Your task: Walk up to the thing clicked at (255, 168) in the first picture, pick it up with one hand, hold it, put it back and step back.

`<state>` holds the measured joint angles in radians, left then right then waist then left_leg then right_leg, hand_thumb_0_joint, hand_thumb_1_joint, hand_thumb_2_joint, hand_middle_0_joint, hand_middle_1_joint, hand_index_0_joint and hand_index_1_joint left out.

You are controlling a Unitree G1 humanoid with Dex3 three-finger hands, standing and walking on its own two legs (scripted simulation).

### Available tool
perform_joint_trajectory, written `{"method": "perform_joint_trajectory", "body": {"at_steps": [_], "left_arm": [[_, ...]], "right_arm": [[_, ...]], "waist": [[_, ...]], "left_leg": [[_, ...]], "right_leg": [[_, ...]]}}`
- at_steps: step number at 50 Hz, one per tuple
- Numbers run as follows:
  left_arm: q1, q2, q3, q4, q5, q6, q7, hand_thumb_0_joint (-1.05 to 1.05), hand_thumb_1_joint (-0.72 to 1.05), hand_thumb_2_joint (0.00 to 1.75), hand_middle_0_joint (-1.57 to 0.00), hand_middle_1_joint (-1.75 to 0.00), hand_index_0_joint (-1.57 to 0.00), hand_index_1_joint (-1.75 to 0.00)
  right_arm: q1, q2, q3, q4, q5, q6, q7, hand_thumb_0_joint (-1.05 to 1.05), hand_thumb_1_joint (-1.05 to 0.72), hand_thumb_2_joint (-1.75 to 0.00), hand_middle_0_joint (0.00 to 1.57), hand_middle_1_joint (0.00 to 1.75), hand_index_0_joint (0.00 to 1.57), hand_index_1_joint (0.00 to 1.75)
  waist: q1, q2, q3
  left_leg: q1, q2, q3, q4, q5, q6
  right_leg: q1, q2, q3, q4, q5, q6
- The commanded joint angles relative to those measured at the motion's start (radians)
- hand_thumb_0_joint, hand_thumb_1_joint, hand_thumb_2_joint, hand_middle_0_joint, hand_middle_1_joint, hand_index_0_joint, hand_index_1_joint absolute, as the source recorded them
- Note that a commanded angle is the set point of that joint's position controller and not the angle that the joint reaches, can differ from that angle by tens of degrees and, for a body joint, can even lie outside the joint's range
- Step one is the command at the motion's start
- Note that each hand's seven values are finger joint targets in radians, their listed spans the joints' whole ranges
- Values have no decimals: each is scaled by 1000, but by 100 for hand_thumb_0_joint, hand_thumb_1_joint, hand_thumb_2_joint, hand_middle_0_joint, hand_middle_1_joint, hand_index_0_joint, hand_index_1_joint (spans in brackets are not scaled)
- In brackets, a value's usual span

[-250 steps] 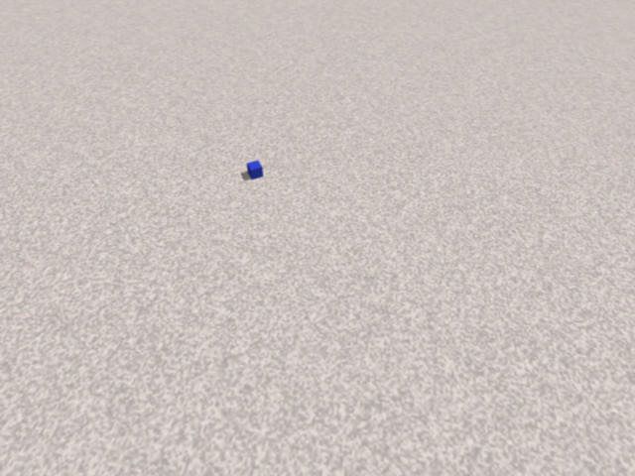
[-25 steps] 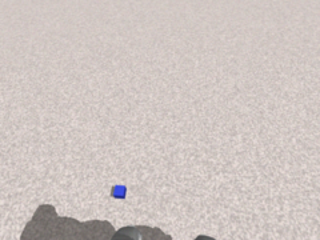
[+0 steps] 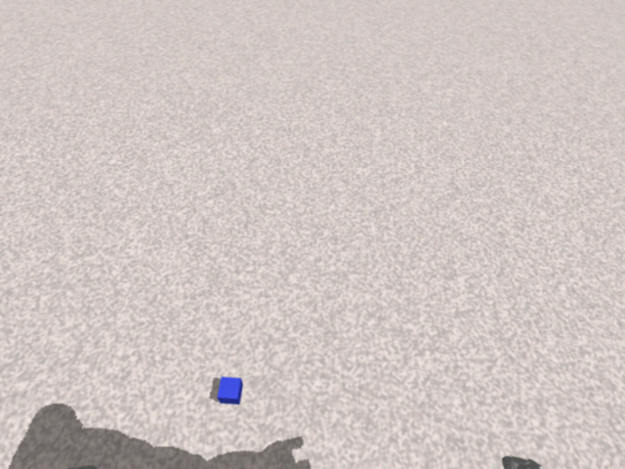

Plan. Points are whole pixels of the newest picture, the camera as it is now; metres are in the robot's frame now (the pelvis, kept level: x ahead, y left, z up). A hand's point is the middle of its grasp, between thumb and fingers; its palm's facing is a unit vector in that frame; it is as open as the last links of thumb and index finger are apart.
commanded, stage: walk up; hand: left
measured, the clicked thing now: (230, 390) +0.41 +0.23 -0.73
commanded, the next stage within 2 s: stand in 0.92 s
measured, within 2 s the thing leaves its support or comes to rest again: neither
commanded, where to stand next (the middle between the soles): +0.03 +0.00 m, yaw -1 degrees
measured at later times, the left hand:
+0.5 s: hand out of the picture +0.09 +0.25 -0.13, palm faces -0.07 -0.92 -0.38, open 7.4 cm
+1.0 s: hand out of the picture +0.12 +0.24 -0.13, palm faces -0.07 -0.93 -0.36, open 7.4 cm
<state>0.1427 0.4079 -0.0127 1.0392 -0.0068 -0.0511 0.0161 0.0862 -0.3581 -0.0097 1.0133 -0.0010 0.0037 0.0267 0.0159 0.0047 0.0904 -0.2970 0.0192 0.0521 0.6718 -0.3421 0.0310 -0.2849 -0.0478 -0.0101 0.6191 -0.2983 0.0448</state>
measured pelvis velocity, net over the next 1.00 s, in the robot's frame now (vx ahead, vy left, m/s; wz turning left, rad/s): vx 0.02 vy -0.01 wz -0.03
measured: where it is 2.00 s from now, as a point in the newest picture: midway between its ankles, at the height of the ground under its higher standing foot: outside the picture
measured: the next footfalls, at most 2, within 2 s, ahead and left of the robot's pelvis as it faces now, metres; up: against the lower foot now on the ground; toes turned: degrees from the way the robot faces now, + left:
none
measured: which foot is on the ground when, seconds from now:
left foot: down 0.00-1.00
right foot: down 0.00-1.00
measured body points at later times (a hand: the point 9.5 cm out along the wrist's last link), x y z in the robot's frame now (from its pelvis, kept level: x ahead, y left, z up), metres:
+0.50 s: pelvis +0.00 -0.01 +0.02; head +0.02 -0.02 +0.47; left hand +0.09 +0.30 -0.11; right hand +0.10 -0.32 -0.11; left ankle +0.01 +0.10 -0.72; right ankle +0.02 -0.15 -0.72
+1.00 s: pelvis +0.02 -0.01 +0.02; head +0.03 -0.01 +0.47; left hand +0.13 +0.29 -0.10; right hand +0.09 -0.32 -0.11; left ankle +0.01 +0.10 -0.72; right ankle +0.02 -0.15 -0.72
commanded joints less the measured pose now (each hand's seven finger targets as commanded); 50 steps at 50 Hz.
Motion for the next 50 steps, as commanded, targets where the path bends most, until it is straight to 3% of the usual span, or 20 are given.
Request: {"method": "perform_joint_trajectory", "body": {"at_steps": [1, 4, 8, 15, 19, 24, 33, 45, 46, 47, 50], "left_arm": [[-20, 215, 48, -31, -2, -10, 19, 0, 90, 90, -20, -30, -20, -30], [-33, 199, 38, -10, 2, -4, 19, 0, 90, 90, -20, -30, -20, -30], [-55, 201, 39, 17, 7, -5, 16, 0, 90, 90, -20, -30, -20, -30], [-82, 209, 41, 31, 13, -8, 13, 0, 90, 90, -20, -30, -20, -30], [-109, 199, 42, 34, 16, -2, 11, 0, 90, 90, -20, -30, -20, -30], [-104, 196, 48, 37, 20, -1, 9, 0, 90, 90, -20, -30, -20, -30], [-107, 190, 55, 36, 21, 1, 10, 0, 90, 90, -20, -30, -20, -30], [-101, 174, 55, 31, 20, 12, 11, 0, 90, 90, -20, -30, -20, -30], [-126, 151, 45, 32, 11, 16, 4, 0, 90, 90, -20, -30, -20, -30], [-131, 143, 47, 25, 9, 19, 2, 0, 90, 90, -20, -30, -20, -30], [-112, 148, 48, 33, 10, 22, -3, 0, 90, 90, -20, -30, -20, -30]], "right_arm": [[-59, -256, -62, -34, 1, -15, -22, 0, -90, -90, 20, 30, 20, 30], [-99, -251, -62, -26, -1, -12, -19, 0, -90, -90, 20, 30, 20, 30], [-121, -234, -58, -4, 0, -8, -14, 0, -90, -90, 20, 30, 20, 30], [-120, -227, -57, 23, 0, -8, -9, 0, -90, -90, 20, 30, 20, 30], [-117, -229, -60, 37, -4, -3, -7, 0, -90, -90, 20, 30, 20, 30], [-103, -228, -61, 47, -7, -3, -5, 0, -90, -90, 20, 30, 20, 30], [-69, -224, -62, 56, -8, -7, -8, 0, -90, -90, 20, 30, 20, 30], [-60, -221, -67, 49, -9, -7, -15, 0, -90, -90, 20, 30, 20, 30], [-65, -184, -49, 55, -3, -17, -20, 0, -90, -90, 20, 30, 20, 30], [-66, -200, -50, 56, -5, -22, -24, 0, -90, -90, 20, 30, 20, 30], [-71, -210, -51, 69, -6, -31, -28, 0, -90, -90, 20, 30, 20, 30]], "waist": [[-5, 64, -162], [-1, 61, -144], [-2, 38, -127], [-14, -13, -153], [-21, -6, -110], [-19, -13, -107], [-22, -23, -143], [-18, -4, -127], [-34, -52, -142], [-29, -24, -145], [-24, 1, -148]], "left_leg": [[95, 124, -143, -219, 281, 39], [103, 142, -148, -272, 217, 50], [100, 124, -126, -305, 154, 26], [196, 101, -84, -301, 218, 8], [170, 104, -91, -355, 119, 6], [180, 95, -81, -363, 90, 1], [210, 101, -72, -346, 217, 0], [208, 113, -67, -363, 251, 3], [217, 131, -99, -390, 344, -10], [228, 132, -93, -389, 372, -14], [244, 135, -95, -399, 388, -19]], "right_leg": [[70, -55, 50, -65, 268, -79], [70, -35, 29, -104, 202, -61], [104, -55, 55, -166, 212, -64], [102, -89, 92, -237, 287, -65], [88, -80, 91, -272, 182, -60], [83, -84, 103, -303, 145, -61], [123, -85, 98, -293, 240, -65], [133, -73, 76, -273, 283, -57], [149, -80, 86, -280, 326, -58], [155, -77, 84, -283, 331, -52], [172, -79, 84, -299, 324, -52]]}}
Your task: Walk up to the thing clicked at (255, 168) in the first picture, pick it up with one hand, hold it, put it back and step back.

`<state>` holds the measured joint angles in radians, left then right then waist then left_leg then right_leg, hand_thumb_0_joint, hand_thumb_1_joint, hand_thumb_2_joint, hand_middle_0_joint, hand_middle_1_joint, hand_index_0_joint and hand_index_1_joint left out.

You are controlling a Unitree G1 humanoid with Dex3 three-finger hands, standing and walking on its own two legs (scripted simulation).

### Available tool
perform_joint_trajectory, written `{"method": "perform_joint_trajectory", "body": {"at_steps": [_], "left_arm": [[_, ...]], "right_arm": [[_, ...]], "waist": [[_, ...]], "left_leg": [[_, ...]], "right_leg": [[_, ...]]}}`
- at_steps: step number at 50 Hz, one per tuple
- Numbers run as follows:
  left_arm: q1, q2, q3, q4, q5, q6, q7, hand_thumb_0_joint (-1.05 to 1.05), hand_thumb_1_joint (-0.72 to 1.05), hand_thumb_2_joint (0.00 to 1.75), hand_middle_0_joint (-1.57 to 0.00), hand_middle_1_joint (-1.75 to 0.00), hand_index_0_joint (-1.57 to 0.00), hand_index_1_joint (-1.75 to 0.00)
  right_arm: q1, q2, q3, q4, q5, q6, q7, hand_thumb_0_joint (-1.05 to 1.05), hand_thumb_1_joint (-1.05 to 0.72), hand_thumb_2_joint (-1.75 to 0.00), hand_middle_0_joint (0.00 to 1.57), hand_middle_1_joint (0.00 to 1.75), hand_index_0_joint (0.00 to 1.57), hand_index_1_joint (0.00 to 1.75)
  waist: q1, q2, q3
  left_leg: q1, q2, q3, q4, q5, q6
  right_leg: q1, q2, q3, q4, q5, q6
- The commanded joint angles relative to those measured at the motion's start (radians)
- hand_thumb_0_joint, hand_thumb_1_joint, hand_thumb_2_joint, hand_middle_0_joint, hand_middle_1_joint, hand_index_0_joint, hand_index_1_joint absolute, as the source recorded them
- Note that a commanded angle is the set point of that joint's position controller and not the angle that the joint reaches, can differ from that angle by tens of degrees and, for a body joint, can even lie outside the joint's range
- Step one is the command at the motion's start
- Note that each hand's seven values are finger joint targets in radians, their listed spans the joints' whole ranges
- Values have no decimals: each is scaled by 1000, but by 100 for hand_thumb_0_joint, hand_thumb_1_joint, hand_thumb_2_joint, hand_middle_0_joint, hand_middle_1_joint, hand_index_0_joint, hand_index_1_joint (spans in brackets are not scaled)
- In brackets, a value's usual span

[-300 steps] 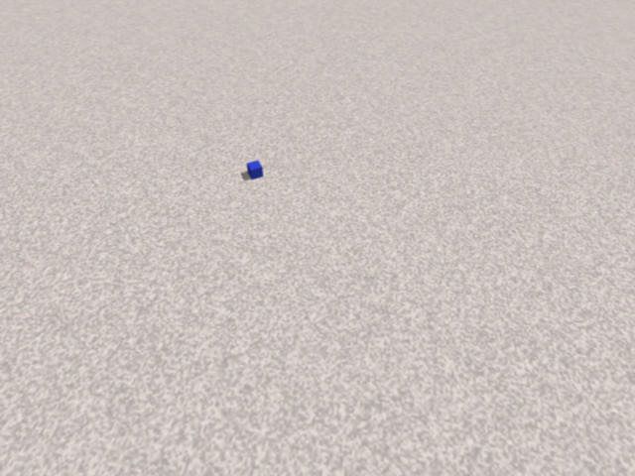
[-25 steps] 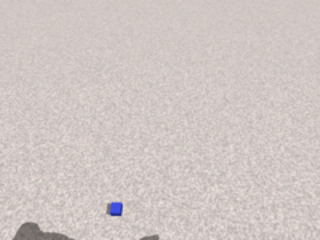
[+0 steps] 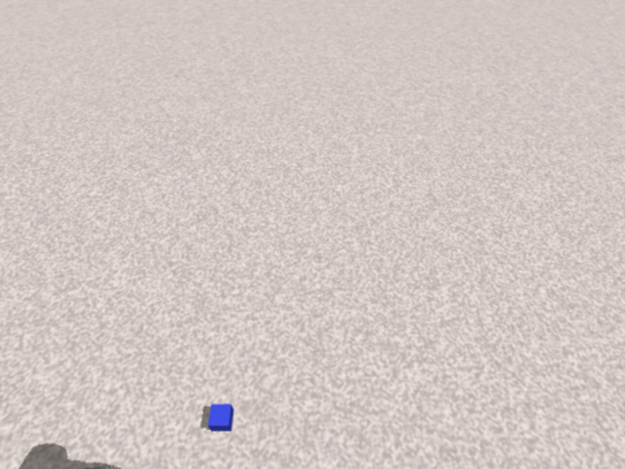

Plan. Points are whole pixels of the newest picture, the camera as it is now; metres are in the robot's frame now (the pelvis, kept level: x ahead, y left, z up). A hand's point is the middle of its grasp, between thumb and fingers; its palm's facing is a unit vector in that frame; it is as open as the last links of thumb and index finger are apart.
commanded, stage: stand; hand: left
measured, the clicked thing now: (221, 417) +0.39 +0.25 -0.75
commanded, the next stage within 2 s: none
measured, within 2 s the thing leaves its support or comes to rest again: neither
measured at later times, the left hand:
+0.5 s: hand out of the picture +0.07 +0.23 -0.15, palm faces -0.02 -0.94 -0.34, open 7.4 cm
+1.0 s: hand out of the picture +0.07 +0.23 -0.15, palm faces -0.02 -0.94 -0.34, open 7.4 cm
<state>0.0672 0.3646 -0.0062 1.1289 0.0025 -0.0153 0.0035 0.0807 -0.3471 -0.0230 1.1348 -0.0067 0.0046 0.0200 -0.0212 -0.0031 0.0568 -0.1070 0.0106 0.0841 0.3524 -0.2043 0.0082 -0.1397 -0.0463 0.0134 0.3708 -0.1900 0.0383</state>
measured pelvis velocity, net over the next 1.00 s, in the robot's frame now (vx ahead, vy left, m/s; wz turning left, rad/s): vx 0.00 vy -0.02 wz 0.02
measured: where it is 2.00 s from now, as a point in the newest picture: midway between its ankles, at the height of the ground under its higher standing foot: outside the picture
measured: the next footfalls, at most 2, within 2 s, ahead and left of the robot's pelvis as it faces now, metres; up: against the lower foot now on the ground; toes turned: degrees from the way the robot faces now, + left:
none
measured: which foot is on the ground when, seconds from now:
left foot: down 0.00-1.00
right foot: down 0.00-1.00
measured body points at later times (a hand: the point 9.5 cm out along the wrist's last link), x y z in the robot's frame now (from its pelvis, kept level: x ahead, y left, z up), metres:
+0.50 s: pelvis -0.01 -0.02 +0.00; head +0.00 -0.02 +0.45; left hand +0.07 +0.28 -0.13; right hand +0.08 -0.32 -0.13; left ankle -0.01 +0.11 -0.75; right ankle +0.01 -0.14 -0.75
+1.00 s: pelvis +0.00 -0.02 +0.00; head +0.00 -0.03 +0.45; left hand +0.08 +0.28 -0.13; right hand +0.07 -0.32 -0.13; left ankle -0.01 +0.11 -0.75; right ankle +0.01 -0.14 -0.75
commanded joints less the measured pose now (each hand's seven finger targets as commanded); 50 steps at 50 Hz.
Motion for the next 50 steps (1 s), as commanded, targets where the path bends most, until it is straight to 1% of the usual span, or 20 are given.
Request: {"method": "perform_joint_trajectory", "body": {"at_steps": [1, 7, 8, 10, 11, 14, 15, 20, 21, 24, 25, 27, 29, 30, 33, 34, 36, 39, 42, 50], "left_arm": [[-36, 189, 41, -57, 1, -13, 8, 0, 90, 90, -20, -30, -20, -30], [-38, 193, 41, -54, 7, -16, 7, 0, 90, 90, -20, -30, -20, -30], [-45, 200, 43, -55, 5, -18, 6, 0, 90, 90, -20, -30, -20, -30], [-34, 201, 43, -54, 7, -19, 7, 0, 90, 90, -20, -30, -20, -30], [-43, 198, 44, -57, 7, -19, 7, 0, 90, 90, -20, -30, -20, -30], [-30, 193, 40, -58, 7, -21, 7, 0, 90, 90, -20, -30, -20, -30], [-37, 196, 42, -60, 7, -22, 7, 0, 90, 90, -20, -30, -20, -30], [-32, 195, 42, -58, 6, -20, 6, 0, 90, 90, -20, -30, -20, -30], [-32, 203, 44, -58, 4, -19, 6, 0, 90, 90, -20, -30, -20, -30], [-23, 199, 43, -53, 8, -18, 5, 0, 90, 90, -20, -30, -20, -30], [-19, 199, 43, -52, 6, -17, 5, 0, 90, 90, -20, -30, -20, -30], [-23, 208, 47, -55, 8, -17, 5, 0, 90, 90, -20, -30, -20, -30], [-23, 202, 45, -54, 6, -16, 4, 0, 90, 90, -20, -30, -20, -30], [-20, 204, 44, -54, 8, -16, 5, 0, 90, 90, -20, -30, -20, -30], [-24, 210, 46, -54, 7, -15, 5, 0, 90, 90, -20, -30, -20, -30], [-15, 205, 45, -51, 8, -14, 3, 0, 90, 90, -20, -30, -20, -30], [-22, 214, 48, -54, 7, -16, 3, 0, 90, 90, -20, -30, -20, -30], [-14, 202, 45, -54, 5, -16, 2, 0, 90, 90, -20, -30, -20, -30], [-13, 207, 44, -52, 5, -15, 3, 0, 90, 90, -20, -30, -20, -30], [-11, 207, 43, -51, 5, -13, 3, 0, 90, 90, -20, -30, -20, -30]], "right_arm": [[-63, -219, -35, -52, -3, -32, -22, 0, -90, -90, 20, 30, 20, 30], [-79, -211, -36, -45, -1, -32, -22, 0, -90, -90, 20, 30, 20, 30], [-69, -210, -35, -43, -2, -33, -22, 0, -90, -90, 20, 30, 20, 30], [-81, -206, -36, -43, -1, -33, -20, 0, -90, -90, 20, 30, 20, 30], [-67, -205, -35, -43, -2, -34, -20, 0, -90, -90, 20, 30, 20, 30], [-80, -205, -36, -40, -1, -33, -19, 0, -90, -90, 20, 30, 20, 30], [-74, -207, -38, -41, -2, -33, -20, 0, -90, -90, 20, 30, 20, 30], [-69, -206, -34, -37, -3, -31, -19, 0, -90, -90, 20, 30, 20, 30], [-68, -195, -32, -38, -4, -30, -19, 0, -90, -90, 20, 30, 20, 30], [-70, -207, -34, -36, -3, -30, -19, 0, -90, -90, 20, 30, 20, 30], [-62, -200, -30, -32, -2, -30, -18, 0, -90, -90, 20, 30, 20, 30], [-62, -203, -32, -37, -4, -31, -18, 0, -90, -90, 20, 30, 20, 30], [-53, -206, -29, -33, -5, -30, -19, 0, -90, -90, 20, 30, 20, 30], [-59, -201, -30, -35, -5, -29, -17, 0, -90, -90, 20, 30, 20, 30], [-42, -207, -30, -34, -6, -28, -18, 0, -90, -90, 20, 30, 20, 30], [-40, -208, -29, -32, -5, -28, -18, 0, -90, -90, 20, 30, 20, 30], [-35, -206, -29, -36, -6, -31, -18, 0, -90, -90, 20, 30, 20, 30], [-41, -211, -26, -37, -5, -34, -21, 0, -90, -90, 20, 30, 20, 30], [-32, -210, -27, -33, -4, -34, -21, 0, -90, -90, 20, 30, 20, 30], [-28, -210, -19, -35, -3, -33, -24, 0, -90, -90, 20, 30, 20, 30]], "waist": [[14, 16, -109], [12, 2, -100], [7, -1, -105], [10, -1, -97], [3, 16, -104], [10, 10, -103], [4, 6, -114], [7, 7, -90], [8, -1, -79], [11, 4, -81], [12, 7, -59], [11, -2, -78], [13, -1, -65], [15, -12, -62], [10, -10, -61], [15, -2, -53], [10, -7, -85], [16, 6, -85], [14, 3, -97], [16, 5, -79]], "left_leg": [[42, 140, -118, -85, 237, 2], [45, 140, -119, -100, 178, -3], [45, 138, -116, -102, 171, -3], [57, 136, -118, -101, 162, -6], [52, 135, -112, -102, 158, -6], [66, 140, -119, -98, 171, -5], [68, 139, -113, -90, 168, -4], [43, 136, -114, -102, 107, -2], [33, 133, -117, -108, 98, -6], [42, 137, -117, -103, 72, -3], [18, 130, -121, -110, 48, -7], [35, 133, -123, -106, 50, -1], [19, 131, -123, -109, 26, -1], [20, 132, -128, -107, 40, -3], [11, 129, -125, -101, 18, 0], [7, 127, -127, -102, 7, -1], [24, 135, -128, -100, 66, 1], [32, 136, -128, -97, 97, -2], [46, 140, -128, -97, 135, -5], [32, 140, -125, -102, 114, -5]], "right_leg": [[31, -81, 61, -59, 206, -43], [36, -88, 61, -88, 180, -43], [44, -91, 69, -94, 179, -45], [26, -91, 66, -103, 174, -44], [33, -93, 70, -100, 174, -45], [21, -89, 65, -106, 177, -46], [28, -95, 71, -107, 192, -46], [22, -94, 77, -122, 148, -47], [16, -90, 74, -121, 126, -47], [4, -92, 79, -125, 99, -50], [-4, -87, 78, -137, 66, -47], [-1, -90, 80, -127, 70, -51], [-5, -91, 84, -138, 39, -51], [-12, -85, 76, -132, 28, -50], [-15, -89, 84, -140, 3, -52], [-21, -87, 83, -141, -6, -50], [7, -93, 82, -122, 69, -56], [9, -89, 75, -113, 114, -54], [13, -86, 69, -106, 137, -56], [14, -88, 72, -111, 135, -56]]}}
